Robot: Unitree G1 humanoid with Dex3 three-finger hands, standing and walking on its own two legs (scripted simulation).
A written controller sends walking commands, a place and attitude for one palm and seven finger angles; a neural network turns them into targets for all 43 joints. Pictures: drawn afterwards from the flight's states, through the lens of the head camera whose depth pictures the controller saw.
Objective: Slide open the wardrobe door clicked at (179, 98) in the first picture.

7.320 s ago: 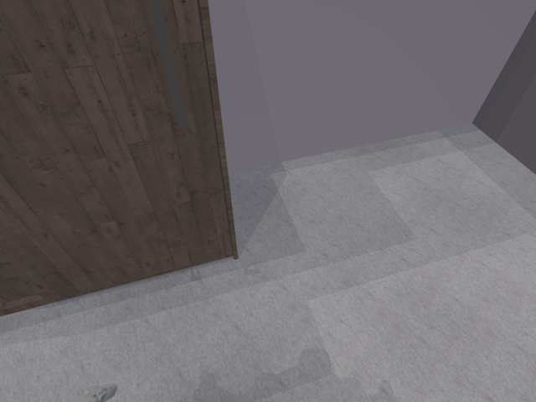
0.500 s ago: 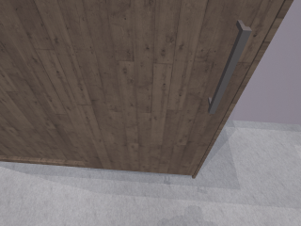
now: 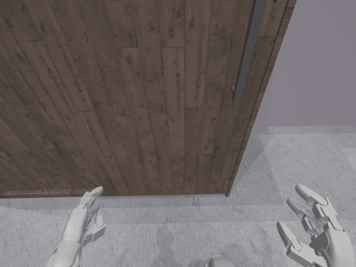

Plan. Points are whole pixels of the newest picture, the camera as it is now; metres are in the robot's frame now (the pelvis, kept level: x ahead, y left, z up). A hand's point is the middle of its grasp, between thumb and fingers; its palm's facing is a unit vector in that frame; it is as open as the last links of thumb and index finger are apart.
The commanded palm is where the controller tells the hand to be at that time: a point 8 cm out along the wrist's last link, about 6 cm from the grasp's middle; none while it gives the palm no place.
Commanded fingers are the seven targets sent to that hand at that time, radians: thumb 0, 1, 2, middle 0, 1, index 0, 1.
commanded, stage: raise the hand with hooked fingers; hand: right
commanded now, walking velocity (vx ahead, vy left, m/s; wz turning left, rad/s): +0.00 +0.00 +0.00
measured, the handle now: (244, 52) +0.58 -0.17 +0.20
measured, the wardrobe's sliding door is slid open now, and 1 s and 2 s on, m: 0.00 0.00 0.00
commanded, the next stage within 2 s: move the hooked fingers beside the handle in 1.56 s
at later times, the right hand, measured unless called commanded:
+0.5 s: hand (312, 177) +0.25 -0.24 +0.14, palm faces +0.03 +1.00 -0.07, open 12.3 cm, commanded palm +0.22 -0.29 +0.15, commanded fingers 0.00 0.34 -0.37 0.29 1.10 0.29 1.10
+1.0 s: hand (352, 133) +0.29 -0.28 +0.22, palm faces +0.08 +0.99 -0.07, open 14.0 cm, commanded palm +0.26 -0.33 +0.23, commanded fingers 0.00 0.50 -0.30 0.30 1.20 0.30 1.20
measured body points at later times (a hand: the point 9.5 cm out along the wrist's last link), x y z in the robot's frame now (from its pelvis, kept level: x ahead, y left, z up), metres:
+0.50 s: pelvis +0.01 -0.02 +0.03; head +0.01 -0.02 +0.48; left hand +0.16 +0.23 -0.05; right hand +0.24 -0.29 +0.14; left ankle +0.00 +0.10 -0.68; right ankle +0.07 -0.13 -0.68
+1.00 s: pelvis +0.02 -0.01 +0.05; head +0.00 +0.00 +0.50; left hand +0.22 +0.20 -0.01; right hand +0.28 -0.33 +0.22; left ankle +0.00 +0.10 -0.68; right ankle +0.07 -0.13 -0.68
